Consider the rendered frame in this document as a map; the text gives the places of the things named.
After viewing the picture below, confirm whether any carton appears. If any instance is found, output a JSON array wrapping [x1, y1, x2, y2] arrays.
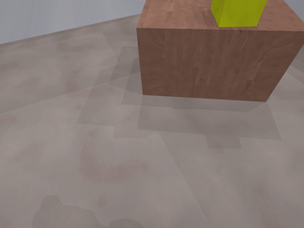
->
[[211, 0, 267, 27]]

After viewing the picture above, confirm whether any pedestal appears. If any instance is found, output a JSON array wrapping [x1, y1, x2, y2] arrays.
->
[[136, 0, 304, 102]]

